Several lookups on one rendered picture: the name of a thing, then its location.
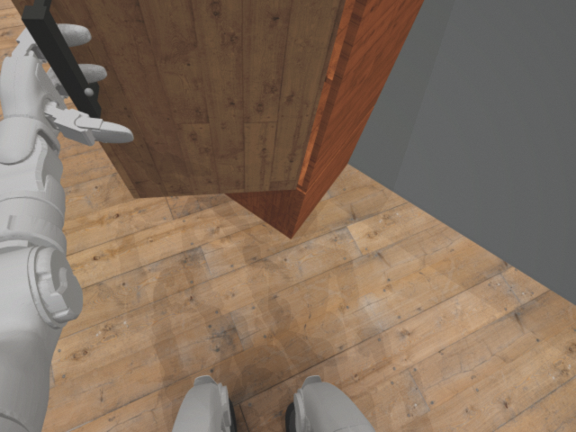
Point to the right robot thigh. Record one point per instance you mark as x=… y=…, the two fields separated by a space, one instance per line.
x=323 y=407

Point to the cupboard door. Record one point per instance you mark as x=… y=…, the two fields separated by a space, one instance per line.
x=220 y=95

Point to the robot right shin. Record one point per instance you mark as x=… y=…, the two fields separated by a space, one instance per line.
x=308 y=380

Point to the left robot upper arm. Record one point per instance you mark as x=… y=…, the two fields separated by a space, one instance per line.
x=38 y=296

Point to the handle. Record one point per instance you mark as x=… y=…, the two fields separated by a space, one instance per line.
x=42 y=27

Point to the robot left forearm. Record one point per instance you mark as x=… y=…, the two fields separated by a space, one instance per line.
x=32 y=200

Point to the robot left hand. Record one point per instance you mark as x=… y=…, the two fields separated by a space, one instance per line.
x=26 y=90

